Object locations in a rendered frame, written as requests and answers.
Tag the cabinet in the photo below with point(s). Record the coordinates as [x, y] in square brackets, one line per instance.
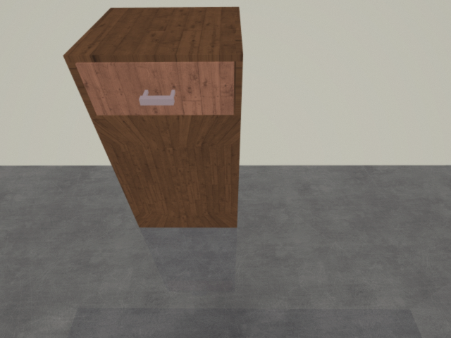
[175, 170]

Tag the drawer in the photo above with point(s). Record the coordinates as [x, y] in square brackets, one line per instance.
[201, 88]

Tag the handle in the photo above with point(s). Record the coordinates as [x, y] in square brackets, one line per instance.
[157, 100]

